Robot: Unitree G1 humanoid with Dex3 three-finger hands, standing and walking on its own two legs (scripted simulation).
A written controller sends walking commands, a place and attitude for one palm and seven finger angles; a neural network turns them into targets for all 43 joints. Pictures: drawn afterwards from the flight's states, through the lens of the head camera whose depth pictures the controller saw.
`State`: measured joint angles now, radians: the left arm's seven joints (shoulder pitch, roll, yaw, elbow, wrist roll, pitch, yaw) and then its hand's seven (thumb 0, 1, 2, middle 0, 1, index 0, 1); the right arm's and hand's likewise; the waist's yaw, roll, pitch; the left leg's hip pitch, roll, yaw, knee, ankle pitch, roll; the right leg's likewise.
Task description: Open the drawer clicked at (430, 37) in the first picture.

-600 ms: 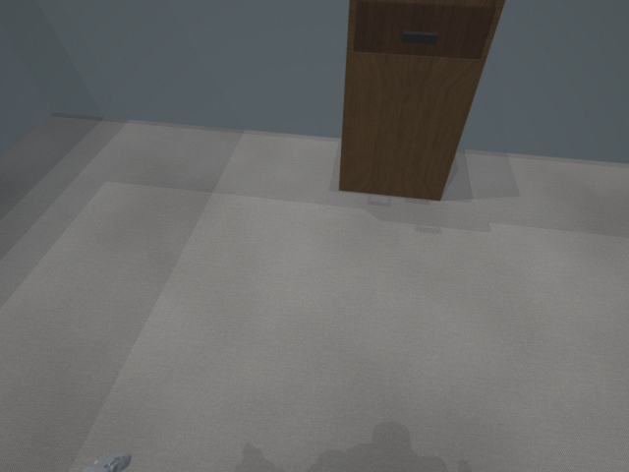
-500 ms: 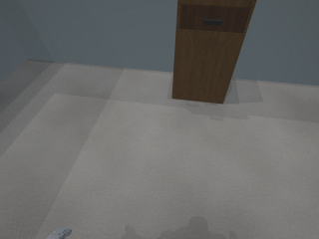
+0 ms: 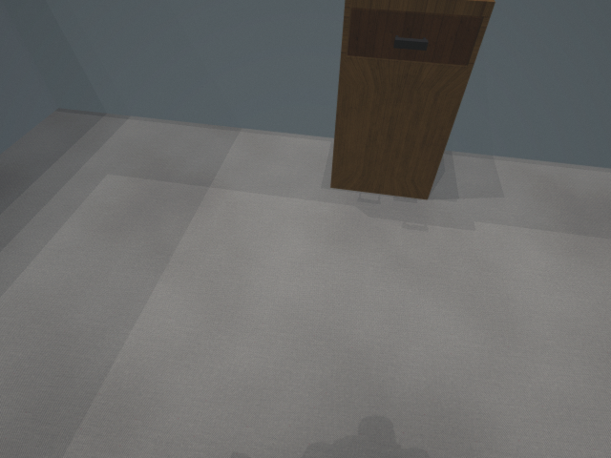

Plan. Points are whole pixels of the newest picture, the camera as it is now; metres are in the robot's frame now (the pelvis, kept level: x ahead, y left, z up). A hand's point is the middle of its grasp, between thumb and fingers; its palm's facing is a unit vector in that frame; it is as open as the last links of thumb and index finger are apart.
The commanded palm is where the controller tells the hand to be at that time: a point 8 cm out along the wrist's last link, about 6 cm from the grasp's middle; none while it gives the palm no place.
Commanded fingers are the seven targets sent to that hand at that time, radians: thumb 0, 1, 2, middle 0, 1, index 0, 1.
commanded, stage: stand and wait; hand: left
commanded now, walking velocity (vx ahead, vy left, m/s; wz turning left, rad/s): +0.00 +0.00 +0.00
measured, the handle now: (410, 41) +1.44 -0.29 -0.02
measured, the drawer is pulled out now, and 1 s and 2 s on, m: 0.00 0.00 0.00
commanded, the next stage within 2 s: look at it before walking up in 0.38 s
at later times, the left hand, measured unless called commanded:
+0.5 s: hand out of the picture +0.06 +0.25 -0.15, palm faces -0.03 -0.94 -0.33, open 7.4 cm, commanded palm none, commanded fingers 0.00 0.90 0.90 -0.20 -0.30 -0.20 -0.30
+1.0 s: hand out of the picture +0.07 +0.25 -0.15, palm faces -0.02 -0.94 -0.34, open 7.4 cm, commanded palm none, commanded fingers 0.00 0.90 0.90 -0.20 -0.30 -0.20 -0.30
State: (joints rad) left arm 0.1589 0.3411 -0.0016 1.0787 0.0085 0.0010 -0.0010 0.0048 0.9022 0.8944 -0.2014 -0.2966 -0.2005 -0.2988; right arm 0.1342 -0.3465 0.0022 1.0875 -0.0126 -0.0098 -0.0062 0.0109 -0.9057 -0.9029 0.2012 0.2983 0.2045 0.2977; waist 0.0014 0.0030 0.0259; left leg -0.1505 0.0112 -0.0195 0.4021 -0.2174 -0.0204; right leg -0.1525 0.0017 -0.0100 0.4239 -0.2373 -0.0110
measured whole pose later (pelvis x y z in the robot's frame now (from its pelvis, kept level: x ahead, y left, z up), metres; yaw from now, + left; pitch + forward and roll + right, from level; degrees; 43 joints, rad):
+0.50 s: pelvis -0.01 +0.00 +0.00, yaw +0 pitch -2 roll +0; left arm 0.14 0.33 -0.01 1.09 0.01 0.00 0.00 0.00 0.90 0.89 -0.20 -0.30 -0.20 -0.30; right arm 0.14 -0.34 0.01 1.11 -0.01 -0.02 0.00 0.01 -0.91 -0.90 0.20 0.30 0.20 0.30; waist 0.00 0.00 0.02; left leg -0.16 0.01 -0.02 0.38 -0.19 -0.02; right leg -0.16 0.00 -0.01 0.40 -0.21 -0.01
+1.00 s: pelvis +0.00 +0.00 +0.00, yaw +0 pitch -2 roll +0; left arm 0.14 0.34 -0.01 1.09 0.01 -0.01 0.00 0.00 0.90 0.89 -0.20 -0.30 -0.20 -0.30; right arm 0.11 -0.34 0.01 1.11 -0.01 -0.02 0.00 0.01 -0.91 -0.90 0.20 0.30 0.20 0.30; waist 0.00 0.00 0.03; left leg -0.14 0.00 -0.02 0.36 -0.19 -0.01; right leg -0.14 0.00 -0.01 0.38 -0.21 0.00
